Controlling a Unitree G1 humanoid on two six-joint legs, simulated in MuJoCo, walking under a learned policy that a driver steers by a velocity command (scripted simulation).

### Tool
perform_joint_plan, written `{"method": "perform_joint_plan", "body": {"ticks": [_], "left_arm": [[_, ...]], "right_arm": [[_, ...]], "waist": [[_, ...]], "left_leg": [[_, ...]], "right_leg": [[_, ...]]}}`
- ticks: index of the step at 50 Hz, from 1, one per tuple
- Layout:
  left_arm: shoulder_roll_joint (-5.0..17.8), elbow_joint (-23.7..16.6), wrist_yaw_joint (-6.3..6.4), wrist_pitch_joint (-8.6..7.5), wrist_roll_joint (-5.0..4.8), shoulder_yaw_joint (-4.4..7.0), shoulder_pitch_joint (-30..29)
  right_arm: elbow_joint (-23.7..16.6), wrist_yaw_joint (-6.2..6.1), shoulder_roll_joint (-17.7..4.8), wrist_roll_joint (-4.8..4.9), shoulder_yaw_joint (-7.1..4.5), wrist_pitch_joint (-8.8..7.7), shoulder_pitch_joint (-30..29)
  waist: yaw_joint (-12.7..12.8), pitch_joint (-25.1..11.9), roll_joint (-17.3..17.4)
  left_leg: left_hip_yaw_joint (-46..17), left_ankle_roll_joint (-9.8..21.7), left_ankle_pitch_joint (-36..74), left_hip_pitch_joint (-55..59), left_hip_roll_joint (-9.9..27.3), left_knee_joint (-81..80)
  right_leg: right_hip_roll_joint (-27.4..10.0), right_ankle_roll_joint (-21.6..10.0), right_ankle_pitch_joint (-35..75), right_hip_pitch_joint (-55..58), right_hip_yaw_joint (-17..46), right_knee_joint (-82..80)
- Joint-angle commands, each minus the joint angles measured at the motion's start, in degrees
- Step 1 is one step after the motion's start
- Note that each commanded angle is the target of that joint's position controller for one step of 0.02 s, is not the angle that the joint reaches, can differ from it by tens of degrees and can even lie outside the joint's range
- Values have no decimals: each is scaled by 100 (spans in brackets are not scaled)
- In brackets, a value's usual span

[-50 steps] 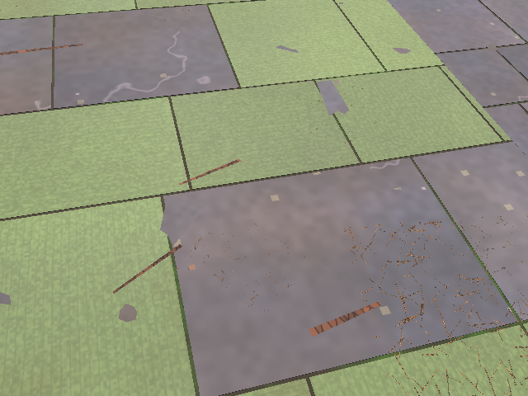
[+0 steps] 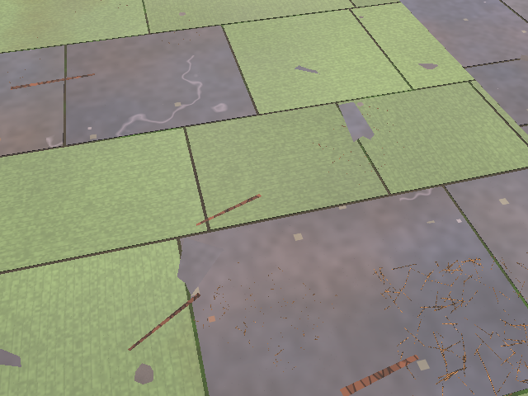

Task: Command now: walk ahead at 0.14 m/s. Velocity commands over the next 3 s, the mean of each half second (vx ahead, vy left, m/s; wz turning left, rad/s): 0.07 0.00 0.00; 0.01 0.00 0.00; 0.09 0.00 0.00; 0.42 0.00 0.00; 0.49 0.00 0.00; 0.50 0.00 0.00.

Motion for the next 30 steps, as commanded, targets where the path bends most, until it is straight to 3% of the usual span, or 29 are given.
{"method": "perform_joint_plan", "body": {"ticks": [1,3,4,5,6,7,8,9,11,13,16,17,18,19,20,21,22,24,26,30], "left_arm": [[395,-505,-49,-258,-21,46,-809],[296,-383,-112,-329,-5,35,-452],[272,-223,-134,-333,8,46,-88],[540,-121,-125,-297,65,132,158],[978,-104,-98,-247,40,228,334],[749,3,-92,-211,25,143,561],[460,36,-93,-195,40,36,635],[441,62,-92,-213,79,-9,536],[716,-66,-93,-315,112,3,230],[738,-165,-56,-346,101,-16,-120],[694,-212,-19,-191,29,-30,-438],[686,-161,-46,-168,-35,-19,-265],[649,-128,-75,-168,-32,-12,-97],[517,-101,-79,-140,38,-17,91],[395,-92,-68,-111,87,-42,17],[419,-86,-51,-106,80,-30,-24],[418,-86,-27,-105,62,-24,-27],[462,-77,-8,-93,48,-13,46],[444,-69,-5,-78,38,-10,73],[448,-53,10,-37,45,-2,65]], "right_arm": [[-166,-76,-991,-30,-209,-175,249],[-232,-84,-734,-25,-147,-197,-2],[-258,-66,-722,20,-135,-149,-161],[-233,-43,-865,11,-181,-139,4],[-264,-67,-835,-104,-179,-151,255],[-184,-110,-382,-160,-54,-114,510],[-148,-135,-312,-107,-35,-58,486],[-220,-150,-302,-33,-38,-6,296],[-285,-174,-456,-1,-76,77,46],[-244,-169,-385,6,-76,113,65],[-12,-161,-241,4,-52,123,353],[13,-144,-372,-61,-73,150,329],[-59,-139,-597,-112,-101,200,218],[-99,-136,-782,-60,-121,234,42],[-112,-118,-679,-35,-114,212,-113],[-134,-115,-572,-48,-98,166,-204],[-125,-118,-627,-77,-122,115,-238],[-102,-106,-631,-85,-143,23,-180],[-56,-96,-561,-64,-133,6,-115],[-58,-101,-565,-59,-139,28,-171]], "waist": [[-123,1078,856],[130,750,744],[338,484,592],[333,169,350],[175,-129,-302],[202,-601,-864],[240,-678,-968],[204,-534,-1012],[145,-438,-559],[-43,-373,-417],[-312,-302,-405],[-258,-261,-310],[-98,-220,-46],[173,-45,388],[146,216,427],[109,337,254],[102,302,214],[94,60,198],[89,-110,213],[91,-92,132]], "left_leg": [[-2171,1107,286,-310,1856,-1466],[-1455,853,2673,-60,1617,-777],[-994,556,3111,-407,1270,-505],[-669,260,3440,-673,871,-181],[-181,-73,2813,-1044,315,299],[-49,-382,1386,-1121,133,767],[-143,-517,-162,-1059,103,1254],[-290,-585,-1249,-1312,127,1736],[-505,-648,-1659,-1613,305,2319],[-507,-654,-1233,-1378,472,1752],[-94,-535,721,-298,310,-191],[-143,-460,1588,-26,285,-569],[-299,-365,2126,95,455,-607],[-264,-197,1851,-297,440,-385],[-248,-109,1413,-629,394,-349],[-260,-118,1487,-651,387,-375],[-291,-146,1800,-609,407,-404],[-295,-160,2329,-458,421,-377],[-273,-155,2447,-376,413,-364],[-255,-135,2333,-423,388,-408]], "right_leg": [[-107,-154,-648,-1470,-25,875],[-221,-181,-490,-1021,-41,115],[-94,-197,644,5,-168,-778],[-52,-202,2092,885,52,-900],[-396,-418,3675,1496,541,-713],[-1034,-970,4439,1832,1123,-715],[-1446,-1291,4903,1766,1616,-956],[-1618,-1394,4902,1675,1771,-1108],[-1698,-1419,4671,1478,1713,-1189],[-1479,-1239,4305,1104,1334,-1306],[-942,-879,3732,549,702,-1232],[-745,-661,3133,457,580,-1242],[-554,-431,2092,358,457,-1302],[-181,-249,920,415,154,-1514],[-46,-120,597,518,33,-1513],[-33,-90,865,503,43,-1397],[-65,-114,1380,559,49,-1271],[-108,-152,2148,740,46,-1105],[-132,-160,2263,880,48,-1059],[-136,-126,2152,920,41,-1065]]}}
